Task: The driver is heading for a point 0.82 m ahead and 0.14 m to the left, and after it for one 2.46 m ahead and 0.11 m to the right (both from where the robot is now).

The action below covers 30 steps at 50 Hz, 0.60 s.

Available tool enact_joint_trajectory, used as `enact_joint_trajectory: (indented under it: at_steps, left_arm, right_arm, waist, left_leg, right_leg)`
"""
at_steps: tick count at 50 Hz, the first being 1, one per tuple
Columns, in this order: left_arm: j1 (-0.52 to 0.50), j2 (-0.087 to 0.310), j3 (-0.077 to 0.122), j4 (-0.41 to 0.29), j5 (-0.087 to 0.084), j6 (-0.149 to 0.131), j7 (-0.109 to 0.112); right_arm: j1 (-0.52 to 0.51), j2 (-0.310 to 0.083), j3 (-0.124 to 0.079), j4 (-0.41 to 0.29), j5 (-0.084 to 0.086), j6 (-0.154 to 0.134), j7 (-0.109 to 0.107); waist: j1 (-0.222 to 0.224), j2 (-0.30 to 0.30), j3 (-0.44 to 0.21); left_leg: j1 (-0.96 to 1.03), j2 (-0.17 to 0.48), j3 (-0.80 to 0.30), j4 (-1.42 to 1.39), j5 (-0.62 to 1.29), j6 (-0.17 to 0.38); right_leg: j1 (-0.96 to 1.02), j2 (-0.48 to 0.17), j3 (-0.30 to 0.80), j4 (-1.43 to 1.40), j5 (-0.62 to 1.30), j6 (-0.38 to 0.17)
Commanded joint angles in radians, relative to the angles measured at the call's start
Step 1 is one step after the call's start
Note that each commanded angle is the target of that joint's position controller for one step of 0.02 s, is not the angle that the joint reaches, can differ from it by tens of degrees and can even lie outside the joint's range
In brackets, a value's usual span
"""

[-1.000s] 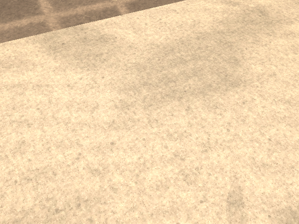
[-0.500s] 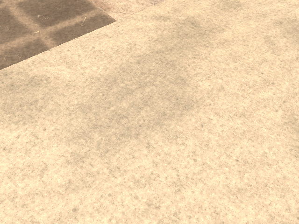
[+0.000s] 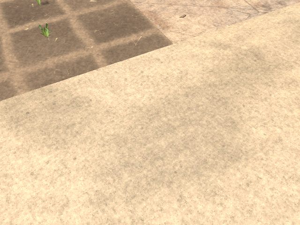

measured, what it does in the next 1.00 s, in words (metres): walks ahead, turning left: left foot, then right foot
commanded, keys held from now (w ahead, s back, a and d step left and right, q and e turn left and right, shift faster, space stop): w+q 0.50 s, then w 0.50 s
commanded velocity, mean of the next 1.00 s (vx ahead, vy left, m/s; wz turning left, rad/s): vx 0.50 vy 0.00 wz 0.38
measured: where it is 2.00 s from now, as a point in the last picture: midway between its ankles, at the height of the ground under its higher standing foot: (125, 172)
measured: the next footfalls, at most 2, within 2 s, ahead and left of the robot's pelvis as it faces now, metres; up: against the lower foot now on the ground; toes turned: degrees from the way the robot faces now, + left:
left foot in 0.22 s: +0.29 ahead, +0.14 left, +0.00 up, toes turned +11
right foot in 0.70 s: +0.61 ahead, +0.01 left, +0.00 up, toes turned +23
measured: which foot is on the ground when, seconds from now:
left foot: up 0.00-0.20, down 0.22-0.72, up 0.74-1.00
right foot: down 0.00-0.24, up 0.26-0.68, down 0.70-1.00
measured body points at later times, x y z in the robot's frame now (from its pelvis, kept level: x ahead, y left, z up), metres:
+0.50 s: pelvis +0.28 +0.07 +0.00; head +0.31 +0.09 +0.45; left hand +0.38 +0.38 -0.10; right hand +0.43 -0.18 -0.11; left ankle +0.25 +0.13 -0.75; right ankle +0.46 -0.09 -0.68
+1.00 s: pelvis +0.56 +0.09 +0.00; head +0.59 +0.09 +0.45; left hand +0.46 +0.35 -0.12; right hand +0.82 -0.07 -0.10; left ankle +0.59 +0.29 -0.68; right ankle +0.57 +0.00 -0.75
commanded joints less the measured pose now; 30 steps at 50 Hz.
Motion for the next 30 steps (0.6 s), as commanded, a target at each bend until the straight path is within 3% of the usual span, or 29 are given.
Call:
enact_joint_trajectory:
  at_steps: [1, 5, 7, 9, 10, 11, 12, 13, 14, 15, 16, 17, 19, 22, 26, 30]
  left_arm:
    - [-0.061, 0.149, 0.023, -0.059, -0.007, -0.017, 0.016]
    - [0.020, 0.170, 0.030, -0.022, -0.021, 0.017, 0.020]
    - [0.010, 0.190, 0.035, -0.027, -0.025, 0.036, 0.024]
    - [-0.005, 0.220, 0.044, -0.039, -0.025, 0.053, 0.035]
    - [-0.016, 0.229, 0.046, -0.046, -0.023, 0.061, 0.039]
    - [-0.027, 0.224, 0.042, -0.058, -0.024, 0.061, 0.043]
    - [0.054, 0.109, 0.007, -0.101, 0.005, 0.038, 0.028]
    - [0.041, 0.087, -0.012, -0.127, -0.009, -0.013, 0.006]
    - [-0.097, 0.171, 0.014, -0.158, -0.051, -0.045, -0.009]
    - [-0.144, 0.165, 0.011, -0.179, -0.061, -0.059, -0.010]
    - [-0.140, 0.153, 0.012, -0.167, -0.042, -0.058, -0.002]
    - [-0.121, 0.162, 0.022, -0.157, -0.026, -0.046, 0.005]
    - [-0.091, 0.146, 0.026, -0.163, -0.013, -0.016, 0.005]
    - [-0.168, 0.115, 0.019, -0.199, 0.002, 0.002, 0.013]
    - [-0.309, 0.087, 0.002, -0.241, -0.009, -0.006, 0.004]
    - [-0.365, 0.121, 0.004, -0.266, -0.020, -0.022, -0.016]
  right_arm:
    - [-0.081, -0.009, 0.011, -0.082, -0.006, -0.007, 0.021]
    - [-0.190, -0.007, 0.020, -0.156, -0.001, -0.004, 0.052]
    - [-0.196, -0.023, 0.015, -0.184, 0.001, -0.003, 0.067]
    - [-0.120, -0.062, -0.005, -0.188, 0.002, 0.004, 0.072]
    - [-0.001, -0.103, -0.028, -0.166, 0.005, 0.006, 0.069]
    - [0.164, -0.168, -0.063, -0.127, 0.006, 0.009, 0.053]
    - [0.241, -0.284, -0.092, -0.113, 0.003, 0.016, 0.030]
    - [0.239, -0.271, -0.077, -0.138, 0.000, 0.006, 0.031]
    - [0.233, -0.196, -0.055, -0.135, -0.014, 0.000, 0.032]
    - [0.172, -0.163, -0.047, -0.140, -0.012, -0.008, 0.029]
    - [0.097, -0.136, -0.038, -0.156, -0.009, -0.010, 0.029]
    - [0.044, -0.108, -0.028, -0.174, -0.015, -0.012, 0.026]
    - [0.021, -0.108, -0.025, -0.189, -0.019, -0.014, 0.021]
    - [0.057, -0.149, -0.037, -0.184, -0.012, -0.016, 0.002]
    - [0.111, -0.157, -0.040, -0.168, -0.005, -0.006, -0.011]
    - [0.174, -0.135, -0.032, -0.128, -0.003, -0.006, -0.011]
  waist:
    - [-0.004, -0.076, 0.078]
    - [0.030, -0.062, 0.108]
    - [0.009, -0.082, 0.090]
    - [-0.048, -0.133, 0.015]
    - [-0.114, -0.140, -0.050]
    - [-0.201, -0.099, -0.133]
    - [-0.154, 0.132, -0.247]
    - [-0.132, 0.153, -0.386]
    - [-0.179, 0.061, -0.299]
    - [-0.148, 0.012, -0.176]
    - [-0.094, -0.066, -0.099]
    - [-0.056, -0.060, -0.061]
    - [-0.018, -0.035, -0.047]
    - [-0.029, -0.016, -0.016]
    - [-0.090, 0.029, -0.003]
    - [-0.122, 0.048, 0.005]
  left_leg:
    - [0.052, 0.001, 0.052, -0.135, 0.120, 0.008]
    - [-0.037, -0.009, 0.093, -0.226, 0.019, 0.038]
    - [0.009, -0.043, 0.142, -0.248, -0.084, 0.064]
    - [0.165, -0.116, 0.206, -0.235, -0.191, 0.101]
    - [0.327, -0.156, 0.218, -0.257, -0.202, 0.129]
    - [0.606, -0.158, 0.156, -0.330, -0.148, 0.173]
    - [1.005, 0.096, -0.284, -0.335, -0.157, 0.315]
    - [1.173, 0.254, -0.765, -0.526, -0.276, 0.451]
    - [1.126, 0.216, -0.644, -0.565, -0.263, 0.376]
    - [0.976, 0.177, -0.490, -0.569, -0.193, 0.332]
    - [0.812, 0.130, -0.375, -0.580, -0.091, 0.299]
    - [0.690, 0.095, -0.298, -0.600, -0.008, 0.279]
    - [0.566, 0.062, -0.251, -0.636, 0.056, 0.280]
    - [0.480, 0.025, -0.177, -0.655, 0.095, 0.272]
    - [0.451, -0.026, -0.136, -0.636, -0.052, 0.205]
    - [0.552, 0.034, -0.202, -0.580, -0.120, 0.192]
  right_leg:
    - [-0.087, -0.277, 0.045, -0.123, 0.309, -0.107]
    - [0.115, -0.334, 0.012, -0.048, 0.408, -0.097]
    - [0.165, -0.347, -0.017, 0.035, 0.616, -0.079]
    - [0.177, -0.343, -0.043, 0.204, 0.952, -0.057]
    - [0.139, -0.326, -0.056, 0.372, 1.024, -0.041]
    - [-0.019, -0.284, -0.067, 0.618, 0.887, -0.003]
    - [-0.441, -0.154, -0.055, 1.000, 0.194, 0.056]
    - [-0.686, 0.007, 0.174, 1.209, -0.380, 0.069]
    - [-0.792, -0.060, 0.268, 1.225, -0.312, 0.040]
    - [-0.800, -0.104, 0.255, 1.149, -0.220, 0.021]
    - [-0.740, -0.144, 0.246, 1.051, -0.163, 0.026]
    - [-0.663, -0.171, 0.244, 0.978, -0.128, 0.036]
    - [-0.581, -0.178, 0.235, 0.903, -0.097, 0.067]
    - [-0.583, -0.156, 0.211, 0.722, 0.034, 0.114]
    - [-0.504, -0.096, 0.201, 0.407, 0.293, 0.119]
    - [-0.488, -0.093, 0.221, 0.310, 0.318, 0.088]
Over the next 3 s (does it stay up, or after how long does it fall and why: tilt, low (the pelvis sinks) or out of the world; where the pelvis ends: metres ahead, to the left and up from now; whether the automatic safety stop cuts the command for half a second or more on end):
stays up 0.73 0.19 -0.02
